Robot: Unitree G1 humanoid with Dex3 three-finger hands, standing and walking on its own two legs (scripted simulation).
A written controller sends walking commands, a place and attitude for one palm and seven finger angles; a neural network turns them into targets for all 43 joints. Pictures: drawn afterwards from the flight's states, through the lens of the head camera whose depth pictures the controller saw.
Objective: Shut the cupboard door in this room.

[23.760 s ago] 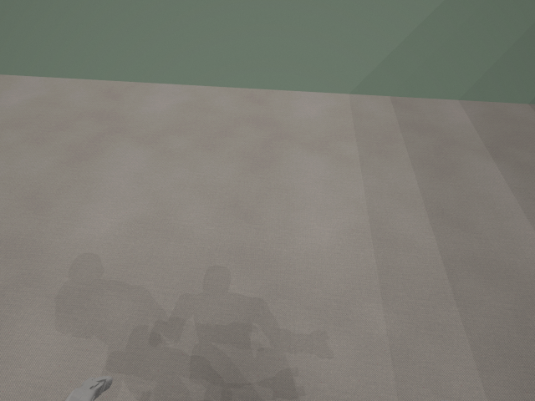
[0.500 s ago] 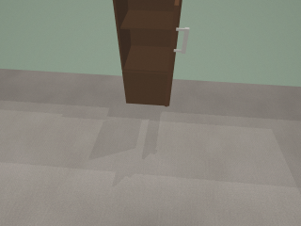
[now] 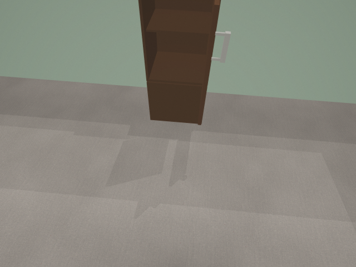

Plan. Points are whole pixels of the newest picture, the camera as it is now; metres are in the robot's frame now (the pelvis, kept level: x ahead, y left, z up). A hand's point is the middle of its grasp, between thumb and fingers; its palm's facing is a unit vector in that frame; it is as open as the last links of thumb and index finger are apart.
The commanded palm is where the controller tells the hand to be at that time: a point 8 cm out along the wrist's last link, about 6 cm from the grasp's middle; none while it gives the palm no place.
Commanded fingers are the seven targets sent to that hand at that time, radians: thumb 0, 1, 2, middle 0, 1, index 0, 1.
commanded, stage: look at it before walking up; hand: left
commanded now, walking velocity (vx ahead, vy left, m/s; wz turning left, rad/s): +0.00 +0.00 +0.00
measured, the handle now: (220, 47) +0.91 -0.12 +0.05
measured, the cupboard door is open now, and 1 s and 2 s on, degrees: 87 87 87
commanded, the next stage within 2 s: walk to a spot facing it in 0.60 s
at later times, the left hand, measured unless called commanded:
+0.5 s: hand out of the picture +0.03 +0.21 -0.17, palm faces +0.00 -0.97 -0.25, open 7.4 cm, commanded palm none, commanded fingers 0.00 0.90 0.90 -0.20 -0.30 -0.20 -0.30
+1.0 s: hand out of the picture +0.05 +0.21 -0.18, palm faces -0.10 -0.95 -0.28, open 7.4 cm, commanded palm none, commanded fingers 0.00 0.90 0.90 -0.20 -0.30 -0.20 -0.30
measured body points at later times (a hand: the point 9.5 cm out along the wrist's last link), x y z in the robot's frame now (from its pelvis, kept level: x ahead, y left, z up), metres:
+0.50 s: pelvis +0.00 +0.01 +0.00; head +0.01 +0.01 +0.45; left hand +0.03 +0.26 -0.15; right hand +0.03 -0.25 -0.15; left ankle -0.01 +0.11 -0.74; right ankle -0.01 -0.13 -0.74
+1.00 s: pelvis -0.01 -0.01 -0.01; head +0.02 -0.02 +0.44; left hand +0.05 +0.26 -0.16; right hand +0.05 -0.27 -0.16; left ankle -0.01 +0.11 -0.74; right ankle -0.02 -0.12 -0.73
